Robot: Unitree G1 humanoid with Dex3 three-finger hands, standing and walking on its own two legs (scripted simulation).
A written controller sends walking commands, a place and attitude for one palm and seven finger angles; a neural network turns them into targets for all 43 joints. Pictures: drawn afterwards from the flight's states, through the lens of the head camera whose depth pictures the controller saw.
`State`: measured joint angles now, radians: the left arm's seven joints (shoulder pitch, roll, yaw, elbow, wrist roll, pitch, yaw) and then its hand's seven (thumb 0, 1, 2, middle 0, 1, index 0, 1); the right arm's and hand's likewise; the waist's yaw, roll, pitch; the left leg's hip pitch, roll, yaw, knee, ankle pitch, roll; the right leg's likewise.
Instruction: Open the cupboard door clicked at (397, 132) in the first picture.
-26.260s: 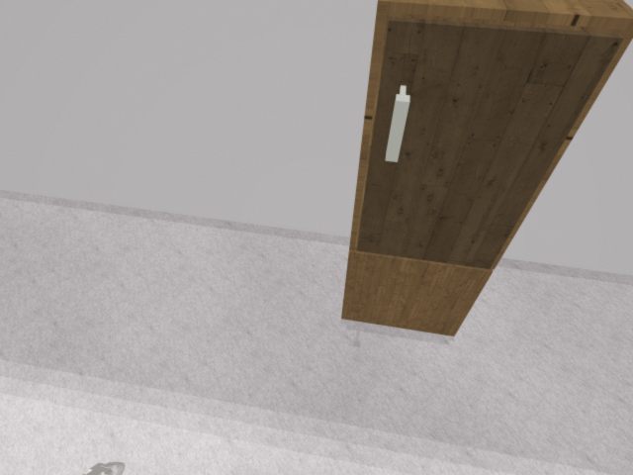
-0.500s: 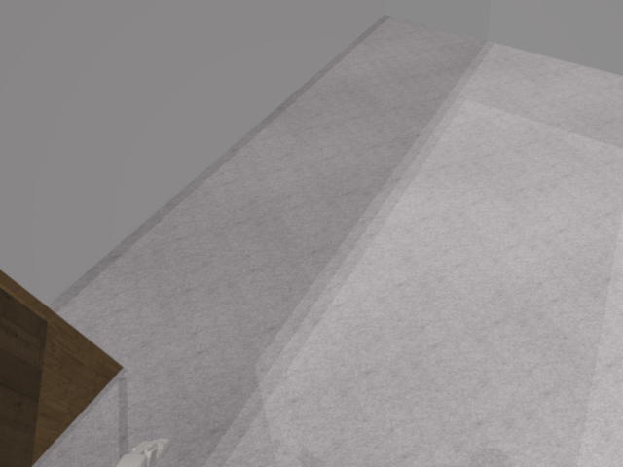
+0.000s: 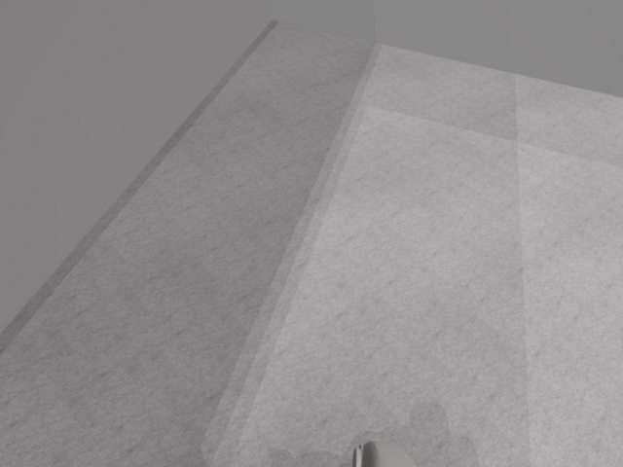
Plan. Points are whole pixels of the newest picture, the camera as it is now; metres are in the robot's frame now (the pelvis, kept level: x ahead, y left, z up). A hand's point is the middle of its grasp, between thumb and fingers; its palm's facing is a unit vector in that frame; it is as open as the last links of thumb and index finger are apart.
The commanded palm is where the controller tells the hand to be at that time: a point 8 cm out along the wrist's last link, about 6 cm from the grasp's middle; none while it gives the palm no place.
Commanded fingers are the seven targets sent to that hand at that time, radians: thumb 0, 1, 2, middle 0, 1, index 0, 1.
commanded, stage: walk to a spot facing it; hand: left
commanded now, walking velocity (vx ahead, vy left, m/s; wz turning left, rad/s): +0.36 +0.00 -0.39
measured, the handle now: out of the picture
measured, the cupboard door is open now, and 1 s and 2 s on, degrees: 50 50 50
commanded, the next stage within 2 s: turn to face it in 0.82 s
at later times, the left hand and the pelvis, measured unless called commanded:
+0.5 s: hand (250, 336) +0.33 +0.13 -0.17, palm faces -0.10 -0.97 -0.20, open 7.1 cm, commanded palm none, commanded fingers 0.00 0.90 0.90 -0.20 -0.30 -0.20 -0.30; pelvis +0.25 -0.06 +0.00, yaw -8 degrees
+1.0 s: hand (313, 215) +0.62 +0.03 -0.18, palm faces -0.25 -0.94 -0.22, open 7.4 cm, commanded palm none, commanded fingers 0.00 0.90 0.90 -0.20 -0.30 -0.20 -0.30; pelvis +0.48 -0.12 -0.02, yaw -16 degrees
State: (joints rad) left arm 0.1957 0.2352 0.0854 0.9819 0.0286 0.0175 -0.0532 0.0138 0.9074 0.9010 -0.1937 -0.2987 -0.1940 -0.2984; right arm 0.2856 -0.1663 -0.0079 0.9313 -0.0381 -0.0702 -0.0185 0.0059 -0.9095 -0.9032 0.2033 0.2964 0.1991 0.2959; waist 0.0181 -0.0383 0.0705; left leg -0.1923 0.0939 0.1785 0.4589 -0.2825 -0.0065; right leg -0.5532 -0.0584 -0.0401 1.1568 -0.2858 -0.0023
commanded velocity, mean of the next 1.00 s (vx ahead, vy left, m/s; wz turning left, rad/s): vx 0.30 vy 0.00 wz -0.18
